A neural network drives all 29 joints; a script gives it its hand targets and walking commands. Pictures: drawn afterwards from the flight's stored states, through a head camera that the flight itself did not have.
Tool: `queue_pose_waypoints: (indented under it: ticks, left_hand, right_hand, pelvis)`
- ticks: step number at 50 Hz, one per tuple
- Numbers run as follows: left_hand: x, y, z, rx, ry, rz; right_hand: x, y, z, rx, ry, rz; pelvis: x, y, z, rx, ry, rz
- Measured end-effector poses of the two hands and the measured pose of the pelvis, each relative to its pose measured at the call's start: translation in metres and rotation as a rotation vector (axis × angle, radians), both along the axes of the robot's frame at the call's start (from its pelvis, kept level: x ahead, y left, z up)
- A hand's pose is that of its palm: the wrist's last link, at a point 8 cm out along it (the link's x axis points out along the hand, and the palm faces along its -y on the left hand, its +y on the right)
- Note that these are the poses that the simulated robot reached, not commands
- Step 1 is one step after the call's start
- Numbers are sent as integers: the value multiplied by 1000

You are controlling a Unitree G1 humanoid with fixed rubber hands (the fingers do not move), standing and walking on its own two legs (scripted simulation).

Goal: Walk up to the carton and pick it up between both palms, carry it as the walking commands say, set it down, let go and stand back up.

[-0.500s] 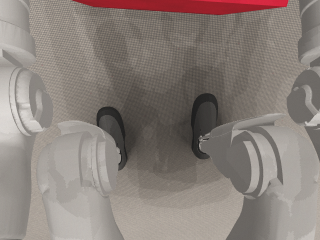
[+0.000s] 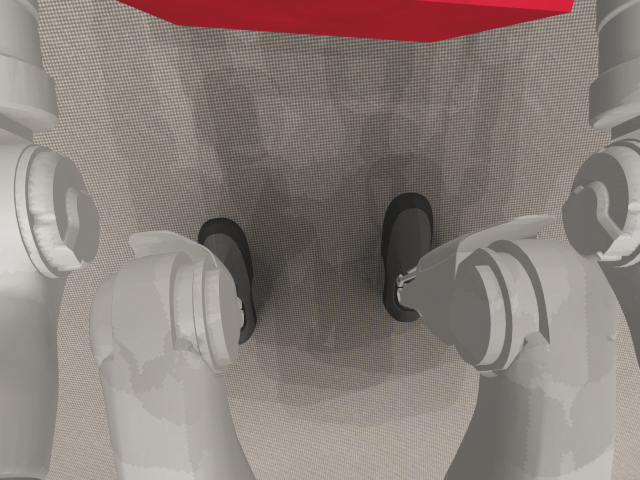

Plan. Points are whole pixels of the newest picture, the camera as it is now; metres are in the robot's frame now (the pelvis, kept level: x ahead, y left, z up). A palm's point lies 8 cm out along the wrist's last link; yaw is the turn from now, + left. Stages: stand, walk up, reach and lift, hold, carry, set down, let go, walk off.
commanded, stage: reach and lift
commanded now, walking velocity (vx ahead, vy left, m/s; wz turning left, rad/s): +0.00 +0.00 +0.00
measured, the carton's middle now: out of the picture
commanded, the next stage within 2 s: none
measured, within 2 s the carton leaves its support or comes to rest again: neither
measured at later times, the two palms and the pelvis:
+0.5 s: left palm out of the picture +0.59 +0.20 -0.10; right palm out of the picture +0.57 -0.18 -0.10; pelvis -0.01 +0.00 +0.01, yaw +0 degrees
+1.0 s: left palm out of the picture +0.56 +0.20 -0.03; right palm out of the picture +0.54 -0.17 -0.04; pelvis -0.03 +0.01 +0.05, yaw +1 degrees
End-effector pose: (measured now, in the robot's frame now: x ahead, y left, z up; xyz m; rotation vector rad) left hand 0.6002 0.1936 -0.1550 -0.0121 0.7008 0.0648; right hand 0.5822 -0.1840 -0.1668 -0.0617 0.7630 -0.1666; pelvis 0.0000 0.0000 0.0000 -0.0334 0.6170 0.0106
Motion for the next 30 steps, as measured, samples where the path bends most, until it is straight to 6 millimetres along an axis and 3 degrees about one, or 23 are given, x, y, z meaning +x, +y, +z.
queue_pose_waypoints:
  ticks: [7, 19, 30]
  left_hand:
    - [4, -1, 23, 24, -16, -20]
    - [-6, 0, 35, 36, 16, -36]
    - [-14, 5, 72, 54, -7, -51]
  right_hand:
    - [2, -1, 20, -1, -15, 2]
    - [-3, 0, 41, -7, 15, 6]
    - [-10, 5, 81, -19, -8, 10]
  pelvis:
    - [-3, 0, 2, 0, -31, 1]
    - [-6, 2, 4, -4, -68, 5]
    - [-13, 6, 11, -14, -134, 10]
